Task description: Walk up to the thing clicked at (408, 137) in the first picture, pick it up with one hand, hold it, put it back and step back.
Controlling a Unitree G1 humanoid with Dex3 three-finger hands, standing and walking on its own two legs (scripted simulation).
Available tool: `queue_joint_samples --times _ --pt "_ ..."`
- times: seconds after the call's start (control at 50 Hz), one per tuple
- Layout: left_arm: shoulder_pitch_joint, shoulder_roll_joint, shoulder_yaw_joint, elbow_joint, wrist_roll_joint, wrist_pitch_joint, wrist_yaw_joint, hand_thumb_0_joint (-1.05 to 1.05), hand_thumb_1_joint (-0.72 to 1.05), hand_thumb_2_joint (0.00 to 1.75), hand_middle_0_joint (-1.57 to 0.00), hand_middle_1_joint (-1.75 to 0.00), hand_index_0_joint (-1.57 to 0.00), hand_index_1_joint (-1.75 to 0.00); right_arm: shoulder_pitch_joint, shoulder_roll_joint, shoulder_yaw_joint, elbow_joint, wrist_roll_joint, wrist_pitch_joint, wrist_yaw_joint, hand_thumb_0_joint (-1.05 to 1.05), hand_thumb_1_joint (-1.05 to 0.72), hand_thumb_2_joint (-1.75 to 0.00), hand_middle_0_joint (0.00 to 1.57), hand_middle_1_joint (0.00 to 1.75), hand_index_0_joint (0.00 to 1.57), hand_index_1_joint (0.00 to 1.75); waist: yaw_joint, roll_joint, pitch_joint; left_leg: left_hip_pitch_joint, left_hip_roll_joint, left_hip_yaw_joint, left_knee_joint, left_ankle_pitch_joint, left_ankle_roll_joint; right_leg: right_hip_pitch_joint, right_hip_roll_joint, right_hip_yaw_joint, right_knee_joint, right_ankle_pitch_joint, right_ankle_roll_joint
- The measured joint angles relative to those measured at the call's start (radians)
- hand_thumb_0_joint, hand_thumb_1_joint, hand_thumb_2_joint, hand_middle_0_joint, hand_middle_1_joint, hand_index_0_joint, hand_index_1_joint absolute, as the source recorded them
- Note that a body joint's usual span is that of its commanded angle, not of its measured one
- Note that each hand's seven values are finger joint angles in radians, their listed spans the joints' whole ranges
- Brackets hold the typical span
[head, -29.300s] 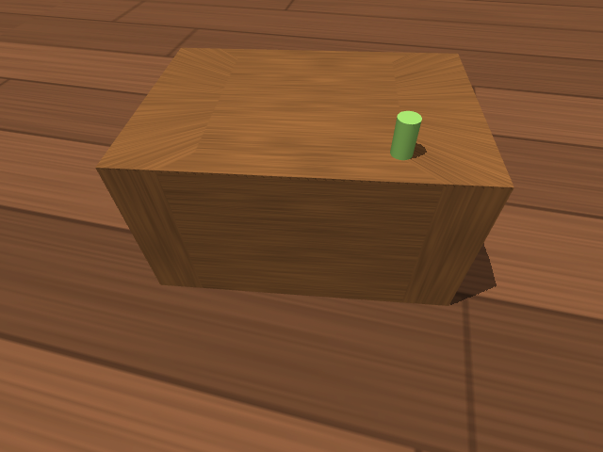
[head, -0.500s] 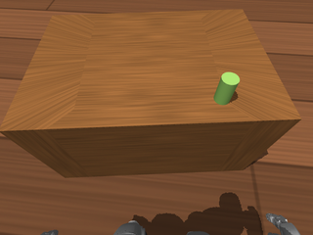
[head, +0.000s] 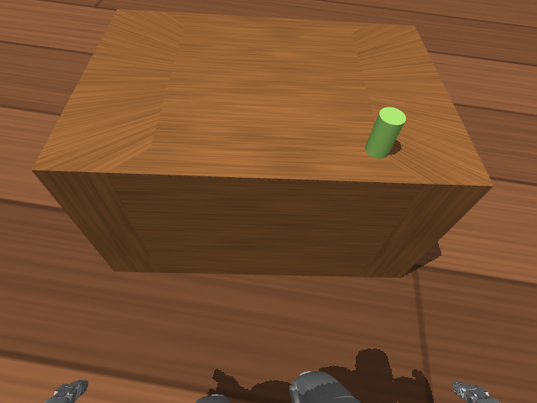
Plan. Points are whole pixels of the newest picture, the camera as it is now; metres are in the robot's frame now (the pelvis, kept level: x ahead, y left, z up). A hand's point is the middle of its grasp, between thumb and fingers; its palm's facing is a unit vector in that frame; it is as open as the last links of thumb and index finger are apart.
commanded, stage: step back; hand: right
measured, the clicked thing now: (384, 133) +0.72 -0.28 -0.11
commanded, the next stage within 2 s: none
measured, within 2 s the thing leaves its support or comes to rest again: neither
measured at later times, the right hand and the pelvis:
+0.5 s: hand out of the picture -0.07 -0.31 -0.16, palm faces -0.07 +0.92 -0.39, open 7.4 cm; pelvis -0.15 -0.04 -0.01, yaw +1 degrees
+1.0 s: hand out of the picture -0.19 -0.36 -0.15, palm faces -0.02 +0.92 -0.40, open 7.3 cm; pelvis -0.33 -0.09 -0.01, yaw -1 degrees
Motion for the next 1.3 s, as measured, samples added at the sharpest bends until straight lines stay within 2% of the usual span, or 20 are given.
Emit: queue_joint_samples --times 0.1,0.2,0.22,0.3,0.34,0.4,0.48,0.52,0.56,0.62,0.7,0.8,0.88,0.94,1.0,1.04,1.14,1.2,1.24,1.3 --pt "0.041 0.0 0.002 0.011 0.007 0.003 -0.011 0.01 0.91 0.9 -0.2 -0.3 -0.2 -0.3 -0.024 -0.011 -0.007 -0.045 0.002 -0.007 -0.007 0.0 -0.9 -0.89 0.21 0.3 0.21 0.3 0.004 0.012 0.009 -0.046 0.036 0.018 -0.007 0.048 -0.005 0.101 -0.048 -0.025 -0.155 -0.008 0.03" --pt "0.064 -0.005 -0.001 0.033 0.009 -0.013 -0.024 0.01 0.91 0.9 -0.2 -0.3 -0.21 -0.3 -0.045 -0.044 -0.009 -0.072 0.004 0.011 -0.002 0.0 -0.9 -0.89 0.21 0.3 0.21 0.3 0.011 0.032 -0.003 -0.132 0.064 0.032 0.057 0.068 -0.04 0.255 -0.111 -0.1 -0.548 0.088 0.003" --pt "0.063 -0.019 0.0 0.043 0.014 -0.019 -0.024 0.01 0.91 0.9 -0.2 -0.3 -0.21 -0.3 -0.052 -0.058 -0.013 -0.068 0.008 0.017 -0.003 0.0 -0.9 -0.89 0.21 0.3 0.21 0.3 0.008 0.061 -0.001 -0.153 0.08 0.017 0.083 0.067 -0.042 0.264 -0.096 -0.115 -0.576 0.079 0.002" --pt "0.09 -0.05 -0.018 0.042 0.025 -0.02 -0.031 0.01 0.91 0.9 -0.2 -0.3 -0.21 -0.3 -0.033 -0.067 -0.028 -0.034 0.022 0.038 -0.021 0.0 -0.91 -0.89 0.2 0.3 0.21 0.3 0.018 0.07 -0.021 -0.231 -0.05 -0.095 0.358 -0.202 -0.028 0.216 -0.12 -0.115 -0.536 0.105 -0.011" --pt "0.093 -0.061 -0.024 0.043 0.028 -0.018 -0.024 0.01 0.91 0.9 -0.21 -0.3 -0.21 -0.3 -0.013 -0.072 -0.026 -0.024 0.029 0.033 -0.023 0.0 -0.91 -0.89 0.2 0.3 0.2 0.3 0.017 0.071 -0.031 -0.243 -0.105 -0.115 0.483 -0.211 -0.024 0.206 -0.136 -0.116 -0.558 0.135 -0.009" --pt "0.075 -0.06 -0.024 0.026 0.032 -0.017 -0.014 0.01 0.91 0.9 -0.21 -0.3 -0.21 -0.3 0.019 -0.07 -0.02 -0.015 0.029 0.023 -0.023 0.0 -0.91 -0.89 0.2 0.3 0.2 0.3 0.009 0.069 -0.032 -0.201 -0.121 -0.094 0.524 -0.224 -0.03 0.184 -0.15 -0.13 -0.574 0.168 -0.011" --pt "0.026 -0.042 -0.025 -0.018 0.03 -0.025 0.002 0.01 0.9 0.9 -0.21 -0.3 -0.21 -0.3 0.046 -0.053 -0.013 0.001 0.021 0.022 -0.015 0.0 -0.91 -0.89 0.2 0.3 0.2 0.3 0.0 0.061 -0.016 -0.069 -0.08 -0.037 0.314 -0.236 -0.029 0.138 -0.163 -0.165 -0.555 0.193 -0.007" --pt "0.0 -0.028 -0.027 -0.038 0.02 -0.022 0.004 0.01 0.9 0.9 -0.21 -0.3 -0.21 -0.3 0.055 -0.043 -0.011 0.006 0.017 0.015 -0.01 0.0 -0.91 -0.89 0.2 0.3 0.2 0.3 -0.008 0.053 -0.008 0.018 -0.056 -0.007 0.115 -0.141 -0.017 0.103 -0.172 -0.184 -0.515 0.19 -0.002" --pt "-0.036 -0.01 -0.024 -0.042 0.012 -0.014 0.005 0.01 0.91 0.9 -0.21 -0.3 -0.21 -0.3 0.045 -0.018 -0.012 0.019 0.007 0.008 -0.009 0.0 -0.91 -0.89 0.2 0.3 0.2 0.3 0.0 0.005 0.02 0.037 -0.078 0.016 0.064 -0.085 -0.003 0.07 -0.192 -0.156 -0.457 0.189 -0.006" --pt "-0.053 -0.014 -0.019 -0.025 0.002 0.004 0.011 0.01 0.91 0.9 -0.2 -0.3 -0.21 -0.3 0.036 -0.005 0.003 0.017 0.005 0.006 0.003 0.0 -0.91 -0.89 0.2 0.3 0.21 0.3 -0.008 0.012 0.023 0.008 -0.051 0.004 0.083 -0.072 0.004 0.016 -0.092 -0.069 -0.235 -0.014 -0.018" --pt "-0.034 -0.013 -0.016 -0.007 -0.005 0.005 0.005 0.01 0.91 0.9 -0.2 -0.3 -0.21 -0.3 0.011 0.001 0.009 0.004 0.0 0.008 -0.005 0.0 -0.9 -0.89 0.21 0.3 0.21 0.3 -0.006 0.014 0.001 -0.015 -0.01 0.005 0.034 -0.008 -0.002 0.003 -0.025 -0.023 -0.03 -0.025 -0.011" --pt "0.004 -0.018 -0.019 0.015 0.003 -0.005 -0.01 0.01 0.91 0.9 -0.2 -0.3 -0.21 -0.3 -0.04 -0.024 -0.003 -0.041 -0.005 0.01 -0.007 0.0 -0.9 -0.89 0.21 0.3 0.21 0.3 0.005 0.035 -0.003 -0.077 0.037 0.018 0.025 0.05 -0.013 0.131 -0.076 -0.074 -0.249 -0.02 0.013" --pt "0.028 -0.029 -0.019 0.053 0.014 -0.027 -0.012 0.01 0.91 0.9 -0.2 -0.3 -0.21 -0.3 -0.075 -0.063 -0.009 -0.057 0.007 0.026 -0.002 0.0 -0.9 -0.89 0.21 0.3 0.21 0.3 0.013 0.078 -0.011 -0.162 0.078 0.006 0.095 0.063 -0.038 0.253 -0.091 -0.134 -0.557 0.073 -0.008" --pt "0.055 -0.043 -0.026 0.065 0.026 -0.028 -0.017 0.01 0.91 0.9 -0.2 -0.3 -0.21 -0.3 -0.066 -0.066 -0.023 -0.036 0.014 0.045 -0.017 0.0 -0.91 -0.89 0.2 0.3 0.21 0.3 0.018 0.08 -0.023 -0.227 -0.018 -0.088 0.284 -0.176 -0.028 0.207 -0.106 -0.146 -0.51 0.087 -0.024" --pt "0.079 -0.053 -0.033 0.073 0.03 -0.03 -0.009 0.01 0.91 0.9 -0.21 -0.3 -0.21 -0.3 -0.04 -0.071 -0.023 -0.019 0.023 0.048 -0.019 0.0 -0.91 -0.89 0.2 0.3 0.2 0.3 0.029 0.072 -0.034 -0.258 -0.106 -0.128 0.513 -0.214 -0.026 0.189 -0.134 -0.14 -0.534 0.133 -0.025" --pt "0.081 -0.053 -0.031 0.072 0.035 -0.032 -0.003 0.01 0.91 0.9 -0.21 -0.3 -0.21 -0.3 -0.019 -0.073 -0.021 -0.013 0.023 0.043 -0.018 0.0 -0.91 -0.89 0.2 0.3 0.2 0.3 0.027 0.075 -0.034 -0.238 -0.12 -0.123 0.572 -0.213 -0.033 0.174 -0.144 -0.148 -0.546 0.158 -0.026" --pt "0.063 -0.037 -0.026 0.049 0.037 -0.056 0.005 0.01 0.9 0.9 -0.21 -0.3 -0.21 -0.3 0.028 -0.065 -0.022 0.031 0.007 0.049 -0.005 0.0 -0.91 -0.89 0.2 0.3 0.2 0.3 0.022 0.087 -0.033 -0.1 -0.077 -0.073 0.419 -0.253 -0.044 0.136 -0.164 -0.196 -0.543 0.192 -0.027" --pt "0.051 -0.02 -0.023 0.049 0.033 -0.062 0.002 0.01 0.9 0.9 -0.21 -0.3 -0.21 -0.3 0.042 -0.053 -0.021 0.064 0.002 0.044 0.01 0.0 -0.91 -0.89 0.2 0.3 0.2 0.3 0.019 0.077 -0.042 0.001 -0.042 -0.026 0.222 -0.276 -0.028 0.11 -0.185 -0.223 -0.525 0.202 -0.022" --pt "0.044 -0.004 -0.022 0.06 0.03 -0.056 0.0 0.01 0.9 0.9 -0.21 -0.3 -0.21 -0.3 0.046 -0.038 -0.025 0.086 0.0 0.029 0.019 0.0 -0.91 -0.89 0.2 0.3 0.2 0.3 0.017 0.049 -0.045 0.067 -0.045 0.002 0.067 -0.161 -0.012 0.09 -0.211 -0.222 -0.501 0.203 -0.012" --pt "0.059 -0.004 -0.021 0.108 0.019 -0.044 -0.001 0.01 0.91 0.9 -0.21 -0.3 -0.21 -0.3 0.058 -0.018 -0.02 0.108 -0.009 0.012 0.028 0.0 -0.91 -0.89 0.2 0.3 0.21 0.3 0.014 0.027 -0.073 0.074 -0.054 0.018 0.046 -0.111 0.007 0.067 -0.185 -0.161 -0.424 0.052 -0.013"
